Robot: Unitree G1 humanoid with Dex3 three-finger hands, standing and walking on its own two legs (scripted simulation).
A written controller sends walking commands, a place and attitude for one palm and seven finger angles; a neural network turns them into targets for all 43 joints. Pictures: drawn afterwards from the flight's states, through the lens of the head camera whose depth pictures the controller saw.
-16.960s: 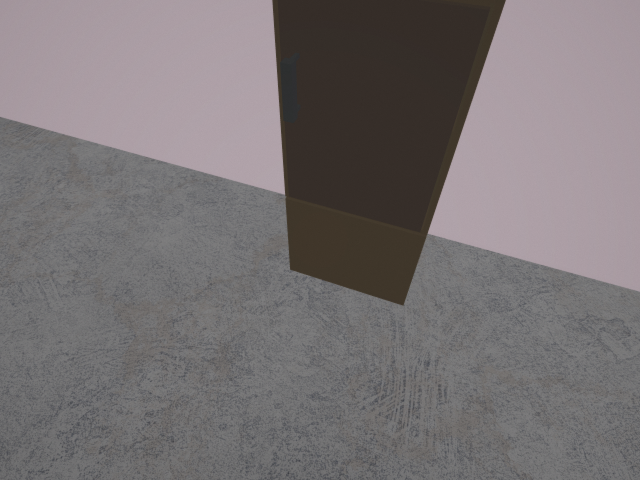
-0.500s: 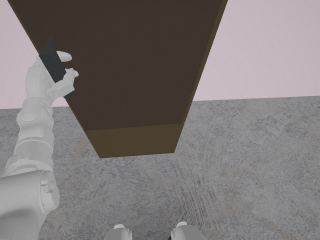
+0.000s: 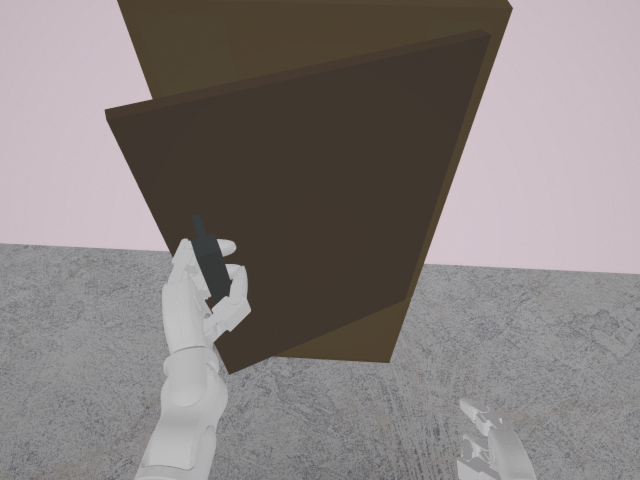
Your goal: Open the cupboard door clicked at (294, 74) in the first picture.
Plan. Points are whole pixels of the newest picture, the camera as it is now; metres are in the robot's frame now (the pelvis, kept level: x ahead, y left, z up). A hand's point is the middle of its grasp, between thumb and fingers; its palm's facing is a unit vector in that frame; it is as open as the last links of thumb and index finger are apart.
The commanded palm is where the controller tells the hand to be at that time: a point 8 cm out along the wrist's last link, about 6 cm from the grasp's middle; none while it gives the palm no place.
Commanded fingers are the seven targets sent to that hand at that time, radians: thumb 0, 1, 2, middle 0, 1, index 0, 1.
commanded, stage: pull the door open along its arc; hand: left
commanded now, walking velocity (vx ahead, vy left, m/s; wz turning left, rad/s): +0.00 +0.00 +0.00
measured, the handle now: (214, 268) +0.35 +0.16 +0.07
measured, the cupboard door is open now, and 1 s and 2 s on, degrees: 28 41 42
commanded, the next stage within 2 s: open thumb and fingers to let go in 0.20 s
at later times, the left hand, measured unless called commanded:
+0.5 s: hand (282, 346) +0.25 +0.06 +0.08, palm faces +0.41 -0.91 +0.00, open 6.8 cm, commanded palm +0.21 +0.10 +0.08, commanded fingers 0.00 0.13 0.57 -0.34 -1.27 -0.34 -1.27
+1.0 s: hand (279, 350) +0.25 +0.06 +0.08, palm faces +0.36 -0.93 +0.00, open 14.4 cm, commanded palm +0.21 +0.10 +0.08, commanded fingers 0.00 -0.50 0.30 -0.18 -0.50 -0.18 -0.50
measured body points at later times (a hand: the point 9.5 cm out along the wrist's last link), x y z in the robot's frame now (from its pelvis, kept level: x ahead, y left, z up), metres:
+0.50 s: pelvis -0.01 -0.04 +0.00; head +0.00 -0.06 +0.45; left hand +0.23 +0.11 +0.08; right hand +0.18 -0.25 -0.10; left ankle +0.00 +0.12 -0.70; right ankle -0.02 -0.11 -0.70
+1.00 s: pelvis -0.02 -0.02 +0.00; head -0.01 -0.04 +0.45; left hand +0.22 +0.11 +0.08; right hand +0.17 -0.23 -0.09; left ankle +0.00 +0.12 -0.70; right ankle -0.02 -0.11 -0.70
